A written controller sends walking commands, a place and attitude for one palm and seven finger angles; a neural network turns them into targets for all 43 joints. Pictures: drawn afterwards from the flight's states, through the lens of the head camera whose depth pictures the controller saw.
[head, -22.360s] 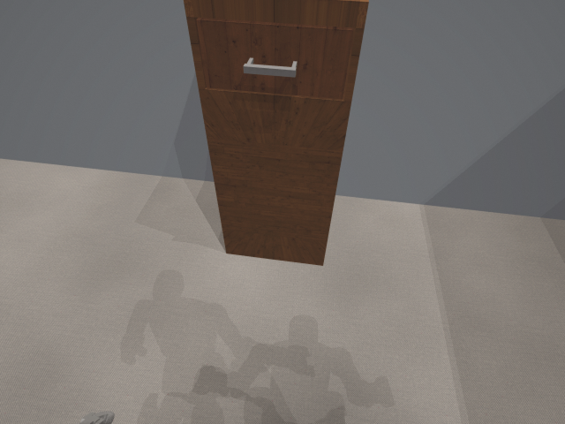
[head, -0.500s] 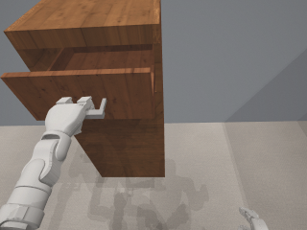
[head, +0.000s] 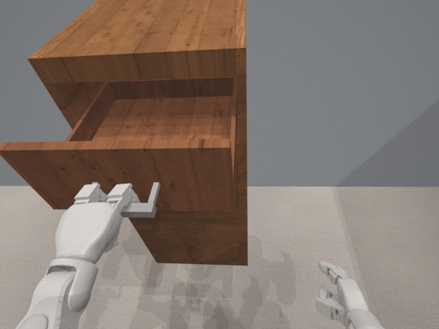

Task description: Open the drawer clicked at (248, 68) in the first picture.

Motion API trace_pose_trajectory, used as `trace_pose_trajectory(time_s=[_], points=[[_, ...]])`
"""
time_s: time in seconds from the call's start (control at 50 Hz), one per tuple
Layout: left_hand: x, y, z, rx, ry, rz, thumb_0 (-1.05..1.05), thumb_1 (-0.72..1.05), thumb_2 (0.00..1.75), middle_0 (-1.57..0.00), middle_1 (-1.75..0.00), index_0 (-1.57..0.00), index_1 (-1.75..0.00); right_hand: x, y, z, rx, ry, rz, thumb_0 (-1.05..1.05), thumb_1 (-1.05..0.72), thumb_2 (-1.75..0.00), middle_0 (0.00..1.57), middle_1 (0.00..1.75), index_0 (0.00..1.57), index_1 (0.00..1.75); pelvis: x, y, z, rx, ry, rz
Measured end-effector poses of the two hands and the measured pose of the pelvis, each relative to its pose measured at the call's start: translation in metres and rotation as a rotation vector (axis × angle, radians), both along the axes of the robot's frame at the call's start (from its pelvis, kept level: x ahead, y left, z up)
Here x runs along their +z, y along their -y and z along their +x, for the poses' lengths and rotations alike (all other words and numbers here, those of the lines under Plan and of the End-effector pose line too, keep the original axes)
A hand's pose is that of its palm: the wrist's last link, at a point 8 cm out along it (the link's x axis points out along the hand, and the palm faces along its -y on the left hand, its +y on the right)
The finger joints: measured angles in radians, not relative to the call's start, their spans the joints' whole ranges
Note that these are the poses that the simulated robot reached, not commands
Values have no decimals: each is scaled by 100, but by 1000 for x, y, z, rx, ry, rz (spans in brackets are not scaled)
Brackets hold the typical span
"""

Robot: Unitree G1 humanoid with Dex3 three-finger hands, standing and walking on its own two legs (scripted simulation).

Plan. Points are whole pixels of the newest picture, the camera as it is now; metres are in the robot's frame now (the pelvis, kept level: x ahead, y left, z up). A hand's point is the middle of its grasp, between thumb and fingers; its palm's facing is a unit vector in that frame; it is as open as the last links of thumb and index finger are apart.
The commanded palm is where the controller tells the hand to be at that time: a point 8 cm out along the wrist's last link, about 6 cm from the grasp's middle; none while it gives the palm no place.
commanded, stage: pull the drawer open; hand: left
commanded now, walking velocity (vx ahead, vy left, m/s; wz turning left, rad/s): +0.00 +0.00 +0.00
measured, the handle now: (120, 199) +0.30 +0.21 +0.11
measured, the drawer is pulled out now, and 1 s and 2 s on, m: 0.20 0.27 0.28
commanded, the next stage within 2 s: open the thumb to release the handle in 1.22 s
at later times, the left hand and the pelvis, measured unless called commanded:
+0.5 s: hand (107, 246) +0.22 +0.22 +0.08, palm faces +0.08 -0.06 -1.00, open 5.3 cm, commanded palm +0.20 +0.22 +0.14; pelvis -0.01 -0.01 +0.00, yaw +3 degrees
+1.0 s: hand (95, 281) +0.17 +0.21 +0.09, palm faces +0.05 -0.10 -0.99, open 5.7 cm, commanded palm +0.11 +0.22 +0.14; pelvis -0.02 -0.02 +0.00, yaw -1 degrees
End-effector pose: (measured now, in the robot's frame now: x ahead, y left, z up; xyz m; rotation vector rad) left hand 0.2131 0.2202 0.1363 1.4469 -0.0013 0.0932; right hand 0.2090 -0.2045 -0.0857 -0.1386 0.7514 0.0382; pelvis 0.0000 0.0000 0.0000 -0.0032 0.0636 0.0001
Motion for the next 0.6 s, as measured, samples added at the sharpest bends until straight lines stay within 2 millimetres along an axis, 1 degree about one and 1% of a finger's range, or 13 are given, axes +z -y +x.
trace_pose_trajectory(time_s=[0.08, 0.14, 0.22, 0.28, 0.36, 0.42, 0.52, 0.6], points=[[0, 1, -12, 10, 0, -10, 3, 77, 80, -27, -135, -39, -130, 2, -11, 14, 44, 11, 12, 1, -91, -89, 20, 30, 20, 30, 0, -1, 5, 5, -3, -4], [1, 2, -20, 16, 0, -14, 3, 77, 80, -27, -135, -39, -131, 2, -15, 21, 68, 14, 18, 1, -91, -89, 20, 30, 20, 30, -1, -1, 9, 8, -7, -6], [1, 2, -30, 20, -2, -12, 2, 77, 80, -28, -135, -39, -131, 1, -17, 24, 88, 11, 17, 1, -91, -89, 20, 30, 20, 30, -2, 0, 13, 8, -13, -8], [-1, 1, -29, 21, 13, 33, 1, 77, 82, -31, -135, -40, -132, -6, -15, 24, 109, -16, -15, 1, -91, -89, 20, 30, 20, 30, -4, 1, 10, 27, -12, -9], [-3, 2, -23, 30, 35, 45, 2, 77, 84, -35, -136, -40, -133, -15, -12, 19, 110, -58, -37, 1, -91, -89, 20, 30, 20, 30, -5, 4, 4, 42, -7, -6], [-3, 3, -19, 38, 28, 53, 2, 77, 84, -37, -137, -41, -134, -18, -11, 13, 102, -75, -38, 1, -91, -89, 20, 30, 20, 30, -4, 8, 0, 48, -1, -2], [-2, 4, -13, 53, 3, 58, 2, 78, 86, -40, -137, -41, -135, -18, -7, 0, 82, -70, -29, 1, -91, -89, 20, 30, 20, 30, -3, 14, -9, 50, 19, 5], [-1, 4, -12, 59, -19, 52, 2, 78, 85, -40, -136, -41, -135, -14, 1, -11, 61, -50, -19, 1, -91, -89, 20, 30, 20, 30, -2, 19, -18, 39, 35, 12]])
